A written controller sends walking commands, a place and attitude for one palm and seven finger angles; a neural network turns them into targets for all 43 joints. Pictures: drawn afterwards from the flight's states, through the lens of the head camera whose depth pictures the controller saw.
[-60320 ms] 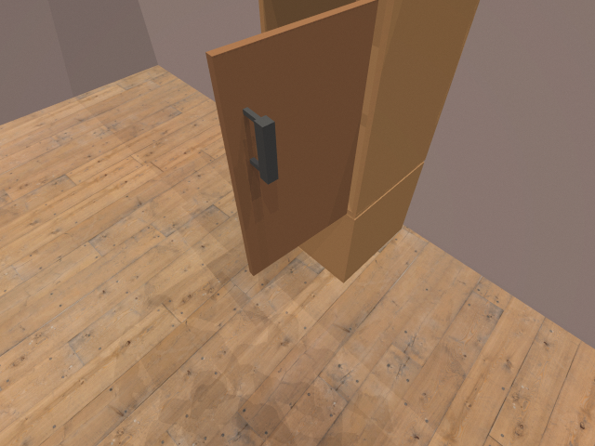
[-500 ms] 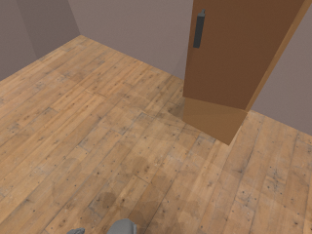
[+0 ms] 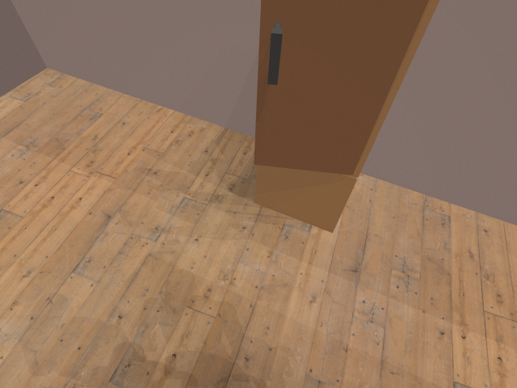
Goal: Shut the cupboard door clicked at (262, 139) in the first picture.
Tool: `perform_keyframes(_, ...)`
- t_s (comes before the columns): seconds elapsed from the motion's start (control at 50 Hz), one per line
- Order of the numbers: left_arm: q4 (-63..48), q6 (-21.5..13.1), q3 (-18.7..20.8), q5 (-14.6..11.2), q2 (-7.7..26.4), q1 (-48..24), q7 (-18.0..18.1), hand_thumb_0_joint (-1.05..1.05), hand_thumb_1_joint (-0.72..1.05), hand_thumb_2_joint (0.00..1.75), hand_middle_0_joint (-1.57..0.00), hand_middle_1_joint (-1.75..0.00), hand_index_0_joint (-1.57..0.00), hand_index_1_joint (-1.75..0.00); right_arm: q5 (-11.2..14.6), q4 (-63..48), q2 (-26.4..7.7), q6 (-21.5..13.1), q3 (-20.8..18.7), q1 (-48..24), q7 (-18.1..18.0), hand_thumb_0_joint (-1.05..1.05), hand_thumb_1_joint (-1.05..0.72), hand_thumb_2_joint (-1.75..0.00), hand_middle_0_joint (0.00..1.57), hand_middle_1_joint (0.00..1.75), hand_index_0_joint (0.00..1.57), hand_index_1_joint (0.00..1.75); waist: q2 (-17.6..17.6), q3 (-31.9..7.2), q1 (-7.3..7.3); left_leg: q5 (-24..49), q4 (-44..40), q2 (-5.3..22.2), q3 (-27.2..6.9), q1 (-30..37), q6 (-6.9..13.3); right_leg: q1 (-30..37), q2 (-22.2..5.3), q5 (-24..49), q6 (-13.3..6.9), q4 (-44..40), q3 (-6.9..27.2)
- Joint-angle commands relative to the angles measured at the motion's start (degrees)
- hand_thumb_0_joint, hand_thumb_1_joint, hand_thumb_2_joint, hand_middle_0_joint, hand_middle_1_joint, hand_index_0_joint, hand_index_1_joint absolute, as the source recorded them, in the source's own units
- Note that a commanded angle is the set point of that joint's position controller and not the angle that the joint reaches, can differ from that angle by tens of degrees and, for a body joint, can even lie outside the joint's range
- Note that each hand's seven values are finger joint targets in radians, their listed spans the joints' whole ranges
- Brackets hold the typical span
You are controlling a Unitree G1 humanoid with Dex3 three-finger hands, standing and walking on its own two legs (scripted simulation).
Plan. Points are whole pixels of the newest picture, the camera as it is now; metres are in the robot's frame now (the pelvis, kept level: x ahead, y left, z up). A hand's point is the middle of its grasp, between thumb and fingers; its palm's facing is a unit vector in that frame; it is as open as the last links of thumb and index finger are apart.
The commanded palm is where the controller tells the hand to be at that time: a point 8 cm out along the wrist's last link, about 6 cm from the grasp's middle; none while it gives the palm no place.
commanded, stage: take the last steps up to it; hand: left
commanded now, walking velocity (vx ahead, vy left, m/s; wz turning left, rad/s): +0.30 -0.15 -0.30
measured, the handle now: (275, 53) +0.81 +0.01 +0.08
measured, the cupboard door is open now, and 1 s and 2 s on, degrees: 17 17 17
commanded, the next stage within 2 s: come to a stop and stand still in 0.88 s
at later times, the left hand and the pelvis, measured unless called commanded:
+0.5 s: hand out of the picture +0.12 +0.16 -0.20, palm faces -0.09 -0.99 -0.14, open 7.4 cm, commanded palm none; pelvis +0.10 -0.02 -0.01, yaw -6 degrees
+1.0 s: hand (252, 271) +0.36 +0.03 -0.17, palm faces -0.09 -0.97 -0.21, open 7.2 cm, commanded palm none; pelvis +0.28 -0.14 +0.00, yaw -6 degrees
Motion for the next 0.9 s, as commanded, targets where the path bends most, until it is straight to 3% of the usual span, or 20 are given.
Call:
perform_keyframes(0.0,-3.1,-2.0,-0.2,-0.4,1.4,1.7,0.2,0.00,0.90,0.90,-0.20,-0.30,-0.20,-0.30,0.1,-0.8,-12.5,-0.4,-3.9,3.6,-0.5,0.00,-0.90,-0.90,0.20,0.30,0.20,0.30,9.7,-8.0,-0.56,22.8,-3.2,12.4,-8.5,6.9,6.4,6.5,1.3,6.9,-1.2,-16.0,-3.1)
perform_keyframes(0.04,-1.2,-2.4,0.7,0.0,4.6,6.5,0.0,0.00,0.90,0.90,-0.20,-0.30,-0.20,-0.30,0.7,-1.0,-11.6,-0.2,-4.0,2.0,-0.2,0.00,-0.90,-0.90,0.20,0.30,0.20,0.30,2.9,-8.7,1.90,2.1,1.9,8.8,-5.3,-2.7,2.0,18.5,-1.1,11.5,-2.9,-29.0,0.5)
perform_keyframes(0.06,-0.6,-3.1,1.6,0.6,9.8,8.5,0.4,0.00,0.90,0.90,-0.20,-0.30,-0.20,-0.30,1.2,-2.2,-7.6,-0.2,-3.3,1.2,0.2,0.00,-0.90,-0.90,0.20,0.30,0.20,0.30,-12.3,-8.3,3.17,-14.4,12.4,1.6,1.2,-14.5,-1.5,25.3,-12.5,5.4,-7.6,-36.7,16.1)
perform_keyframes(0.08,0.1,-3.0,2.3,0.3,13.2,10.3,0.8,0.00,0.90,0.90,-0.20,-0.30,-0.20,-0.30,0.6,-4.5,-7.0,0.0,-2.7,-4.9,0.5,0.00,-0.90,-0.90,0.20,0.30,0.20,0.30,-18.7,-2.7,6.03,-24.1,25.9,-2.5,-0.1,-23.0,-2.7,20.7,-20.2,3.0,-14.1,-40.1,27.0)
perform_keyframes(0.12,-0.6,-3.7,1.8,0.2,9.7,7.1,1.3,0.00,0.90,0.90,-0.20,-0.30,-0.20,-0.30,0.3,-4.2,-7.7,-0.3,-3.2,-5.9,1.0,0.00,-0.90,-0.90,0.20,0.30,0.20,0.30,-11.8,2.2,3.56,-15.5,34.5,-0.4,-6.4,-27.6,-2.1,16.6,-16.8,-3.1,-15.9,-40.9,23.0)
perform_keyframes(0.2,-0.1,-5.4,0.7,0.2,6.3,3.5,1.4,0.00,0.90,0.90,-0.20,-0.30,-0.20,-0.30,-0.1,-1.8,-6.4,-1.0,-3.1,-2.6,1.7,0.00,-0.90,-0.90,0.20,0.30,0.20,0.30,-9.8,1.0,-0.02,-8.3,29.0,0.4,-4.2,-19.8,-3.4,13.0,-12.0,13.9,-14.1,-37.4,11.0)
perform_keyframes(0.28,1.7,-5.7,0.9,0.3,7.5,5.1,0.9,0.00,0.90,0.90,-0.20,-0.30,-0.20,-0.30,0.1,-1.9,-4.8,-1.7,-2.9,-2.4,2.0,0.00,-0.90,-0.90,0.20,0.30,0.20,0.30,-8.3,0.7,0.19,-6.3,15.4,-1.1,-2.0,-12.2,-3.0,11.4,-11.3,12.9,-14.2,-36.5,11.0)
perform_keyframes(0.34,2.5,-5.4,1.1,-0.3,7.0,3.5,0.5,0.00,0.90,0.90,-0.20,-0.30,-0.20,-0.30,0.0,0.7,-5.9,-2.8,-3.0,4.9,1.1,0.00,-0.90,-0.90,0.20,0.30,0.20,0.30,-5.6,-1.3,-3.38,2.0,3.1,-2.9,0.5,1.8,-3.0,6.8,-8.5,11.0,-11.9,-29.7,9.3)
perform_keyframes(0.36,2.6,-5.2,0.6,-0.4,4.9,3.8,0.3,0.00,0.90,0.90,-0.20,-0.30,-0.20,-0.30,-0.3,2.7,-8.3,-3.4,-3.5,10.2,0.7,0.00,-0.90,-0.90,0.20,0.30,0.20,0.30,0.9,-3.8,-5.35,1.6,-1.1,-1.1,-3.1,11.7,-2.7,1.5,-5.3,10.0,-10.0,-20.0,7.1)
perform_keyframes(0.38,1.7,-5.0,-0.1,-1.0,0.9,6.0,-0.2,0.00,0.90,0.90,-0.20,-0.30,-0.20,-0.30,-1.3,4.1,-14.4,-4.0,-4.8,16.7,0.0,0.00,-0.90,-0.90,0.20,0.30,0.20,0.30,17.9,-7.1,-7.07,-7.0,-8.4,13.3,-23.9,20.3,1.6,-9.6,1.6,1.2,-6.2,-3.1,1.4)
perform_keyframes(0.4,-0.6,-5.0,-0.6,-0.6,1.5,4.2,-0.4,0.00,0.90,0.90,-0.20,-0.30,-0.20,-0.30,-1.3,4.3,-17.6,-3.7,-5.0,20.3,-0.7,0.00,-0.90,-0.90,0.20,0.30,0.20,0.30,20.0,-7.5,-8.02,-13.6,-16.4,23.8,-39.1,20.6,6.8,-16.3,3.5,-7.5,-5.1,11.5,1.4)
perform_keyframes(0.42,-1.2,-4.8,0.1,0.2,3.5,1.6,-0.7,0.00,0.90,0.90,-0.20,-0.30,-0.20,-0.30,-1.0,3.6,-17.1,-3.3,-4.7,17.8,-0.8,0.00,-0.90,-0.90,0.20,0.30,0.20,0.30,10.9,-3.4,-6.71,-16.1,-17.6,24.9,-37.3,15.2,9.1,-18.1,-0.6,-4.2,-5.5,17.7,5.1)
perform_keyframes(0.48,0.8,-4.1,0.7,0.9,2.7,1.4,-1.5,0.00,0.90,0.90,-0.20,-0.30,-0.20,-0.30,-0.6,1.8,-10.2,-4.0,-2.8,8.4,-0.8,0.00,-0.90,-0.90,0.20,0.30,0.20,0.30,8.5,4.2,-2.04,-9.2,-19.2,17.8,-22.0,2.1,5.1,-16.8,-4.0,8.0,-3.7,20.4,4.6)
perform_keyframes(0.6,1.1,-3.6,-0.5,0.2,-1.1,0.7,-1.9,0.00,0.90,0.90,-0.20,-0.30,-0.20,-0.30,-0.3,4.0,-8.8,-4.6,-3.1,10.4,-0.4,0.00,-0.90,-0.90,0.20,0.30,0.20,0.30,8.0,0.5,-1.23,9.2,-16.6,12.4,-4.4,7.5,5.4,-13.1,-4.4,15.2,-1.7,3.7,-0.5)
perform_keyframes(0.68,0.1,-4.2,-0.7,0.0,-1.0,-3.2,-1.7,0.00,0.90,0.90,-0.20,-0.30,-0.20,-0.30,-0.5,5.1,-8.7,-3.9,-3.6,10.9,0.3,0.00,-0.90,-0.90,0.20,0.30,0.20,0.30,9.5,2.8,-2.11,7.3,-16.0,12.6,-3.0,4.7,5.6,-7.5,-3.7,16.9,-1.8,-8.3,-3.7)
perform_keyframes(0.76,3.5,-5.5,0.3,0.1,2.3,6.0,-1.1,0.00,0.90,0.90,-0.20,-0.30,-0.20,-0.30,-0.1,5.8,-8.9,-3.0,-4.0,9.1,0.8,0.00,-0.90,-0.90,0.20,0.30,0.20,0.30,3.9,-1.9,2.41,9.0,-3.7,9.6,-0.2,1.1,2.8,11.8,-0.1,17.4,-3.4,-19.2,-5.7)
perform_keyframes(0.78,5.9,-6.3,1.2,0.3,5.5,13.9,-0.6,0.00,0.90,0.90,-0.20,-0.30,-0.20,-0.30,0.4,5.9,-7.3,-3.1,-3.6,8.7,1.1,0.00,-0.90,-0.90,0.20,0.30,0.20,0.30,-3.2,-5.8,6.38,6.1,8.5,5.7,3.1,-4.6,0.9,22.4,-3.9,13.6,-4.9,-23.2,0.0)
perform_keyframes(0.8,8.1,-7.1,2.6,0.6,11.8,20.2,0.4,0.00,0.90,0.90,-0.20,-0.30,-0.20,-0.30,1.2,4.7,-1.9,-3.1,-2.4,9.8,1.6,0.00,-0.90,-0.90,0.20,0.30,0.20,0.30,-20.9,-10.6,8.04,-18.2,26.3,-3.1,4.7,-16.1,-0.9,30.6,-18.3,9.3,-9.6,-31.8,19.9)
perform_keyframes(0.82,7.9,-6.9,2.3,-0.6,12.9,19.5,0.9,0.00,0.90,0.90,-0.20,-0.30,-0.20,-0.30,1.3,3.4,-3.1,-2.6,-2.3,8.3,1.3,0.00,-0.90,-0.90,0.20,0.30,0.20,0.30,-18.7,-10.8,7.00,-23.8,37.1,-2.5,-2.8,-17.7,0.3,26.3,-22.2,7.8,-12.3,-37.8,26.3)
perform_keyframes(0.88,5.4,-7.0,0.4,-0.5,5.1,7.3,1.8,0.00,0.90,0.90,-0.20,-0.30,-0.20,-0.30,0.9,4.8,-2.7,-2.6,-2.6,5.9,1.0,0.00,-0.90,-0.90,0.20,0.30,0.20,0.30,-11.3,-4.3,1.89,-10.7,41.1,1.9,-7.5,-18.9,0.1,16.6,-17.4,20.7,-12.4,-35.7,14.4)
